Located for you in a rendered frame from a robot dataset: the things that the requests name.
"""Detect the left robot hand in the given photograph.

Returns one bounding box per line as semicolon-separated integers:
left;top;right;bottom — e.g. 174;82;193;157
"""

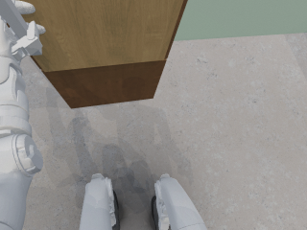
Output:
0;0;46;66

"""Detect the left robot forearm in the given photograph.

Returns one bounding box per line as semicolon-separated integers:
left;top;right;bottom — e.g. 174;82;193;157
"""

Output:
0;57;33;139

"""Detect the right robot shin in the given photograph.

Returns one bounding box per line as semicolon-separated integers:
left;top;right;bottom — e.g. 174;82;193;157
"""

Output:
156;174;170;230

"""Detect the robot left upper arm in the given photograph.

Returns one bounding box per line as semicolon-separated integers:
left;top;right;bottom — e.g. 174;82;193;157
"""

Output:
0;133;43;230

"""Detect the cupboard door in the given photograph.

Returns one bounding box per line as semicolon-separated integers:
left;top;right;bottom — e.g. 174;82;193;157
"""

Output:
16;0;184;72

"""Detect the robot right thigh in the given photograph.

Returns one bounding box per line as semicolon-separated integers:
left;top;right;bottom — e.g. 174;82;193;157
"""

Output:
154;177;207;230

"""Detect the handle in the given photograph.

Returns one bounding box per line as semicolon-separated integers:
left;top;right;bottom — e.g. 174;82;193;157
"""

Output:
0;0;42;56

